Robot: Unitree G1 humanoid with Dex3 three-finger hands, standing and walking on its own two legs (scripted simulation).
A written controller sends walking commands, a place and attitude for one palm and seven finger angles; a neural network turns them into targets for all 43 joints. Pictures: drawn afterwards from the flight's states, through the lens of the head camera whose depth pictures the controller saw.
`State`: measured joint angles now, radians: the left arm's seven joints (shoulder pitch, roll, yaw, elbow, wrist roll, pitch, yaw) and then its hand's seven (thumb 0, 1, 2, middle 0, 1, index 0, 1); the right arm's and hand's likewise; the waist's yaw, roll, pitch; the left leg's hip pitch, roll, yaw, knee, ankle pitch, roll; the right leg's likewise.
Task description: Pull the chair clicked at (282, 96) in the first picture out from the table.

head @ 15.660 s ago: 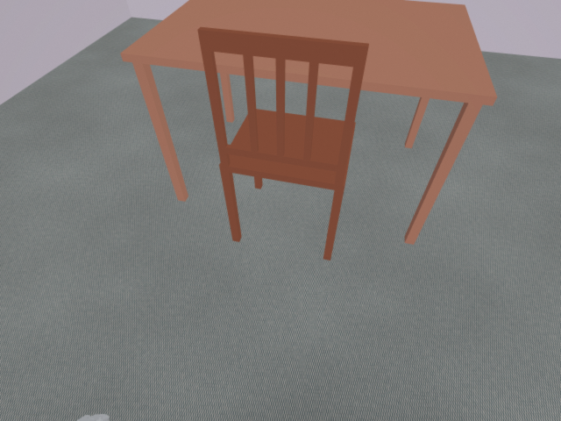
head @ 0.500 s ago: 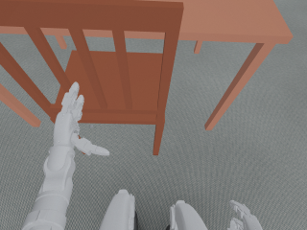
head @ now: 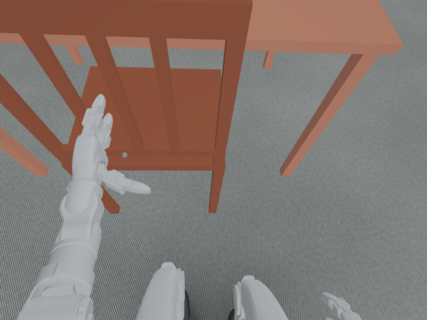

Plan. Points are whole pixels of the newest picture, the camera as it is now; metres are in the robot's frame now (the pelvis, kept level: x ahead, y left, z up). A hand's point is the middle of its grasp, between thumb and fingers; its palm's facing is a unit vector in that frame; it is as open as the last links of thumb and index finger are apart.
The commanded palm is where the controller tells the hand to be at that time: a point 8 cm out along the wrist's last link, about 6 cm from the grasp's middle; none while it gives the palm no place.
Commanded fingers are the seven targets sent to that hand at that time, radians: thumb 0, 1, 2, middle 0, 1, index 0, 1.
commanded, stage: push the fingers through the gap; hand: left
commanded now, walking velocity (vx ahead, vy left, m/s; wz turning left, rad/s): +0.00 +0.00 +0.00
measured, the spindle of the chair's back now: (122, 105) +0.51 +0.18 +0.04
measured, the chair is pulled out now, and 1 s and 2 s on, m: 0.00 0.00 0.00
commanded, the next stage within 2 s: hook a spindle and tug to test in 1.08 s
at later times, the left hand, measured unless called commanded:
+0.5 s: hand (130, 133) +0.45 +0.16 +0.03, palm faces +0.02 -1.00 -0.04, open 16.9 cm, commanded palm +0.43 +0.20 +0.03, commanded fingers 0.00 -0.50 0.30 -0.06 -0.08 -0.06 -0.08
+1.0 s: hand (132, 122) +0.48 +0.17 +0.02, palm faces +0.04 -1.00 -0.04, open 16.9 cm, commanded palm +0.45 +0.20 +0.03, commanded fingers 0.00 -0.50 0.30 -0.06 -0.08 -0.06 -0.08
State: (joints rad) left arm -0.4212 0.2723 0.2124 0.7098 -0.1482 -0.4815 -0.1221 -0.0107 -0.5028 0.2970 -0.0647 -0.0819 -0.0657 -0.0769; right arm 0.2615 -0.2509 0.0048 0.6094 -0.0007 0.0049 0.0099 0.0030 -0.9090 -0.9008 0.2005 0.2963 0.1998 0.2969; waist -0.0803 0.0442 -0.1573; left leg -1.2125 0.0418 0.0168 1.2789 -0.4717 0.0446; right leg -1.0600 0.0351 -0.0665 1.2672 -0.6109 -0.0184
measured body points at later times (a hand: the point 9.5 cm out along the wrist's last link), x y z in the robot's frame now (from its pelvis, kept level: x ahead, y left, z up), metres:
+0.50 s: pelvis +0.00 +0.01 -0.01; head +0.13 +0.02 +0.43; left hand +0.44 +0.22 +0.03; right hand +0.06 -0.26 -0.13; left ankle +0.07 +0.09 -0.62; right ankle +0.00 -0.11 -0.62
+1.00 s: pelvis +0.00 +0.00 -0.01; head +0.15 +0.02 +0.42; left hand +0.47 +0.22 +0.03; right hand +0.03 -0.26 -0.13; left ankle +0.07 +0.09 -0.62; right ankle +0.00 -0.11 -0.62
